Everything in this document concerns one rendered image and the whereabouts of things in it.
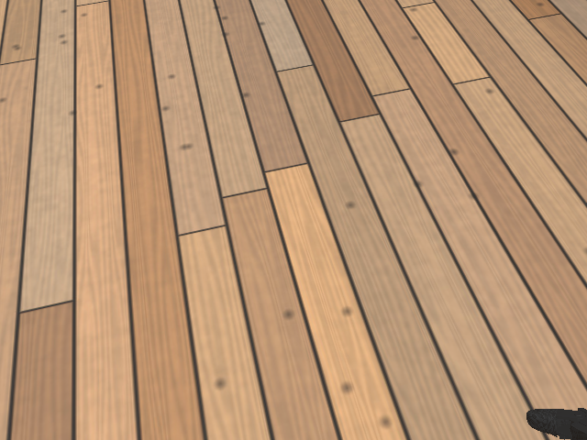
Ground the right robot hand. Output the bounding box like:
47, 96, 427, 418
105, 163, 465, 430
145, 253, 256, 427
526, 408, 587, 440

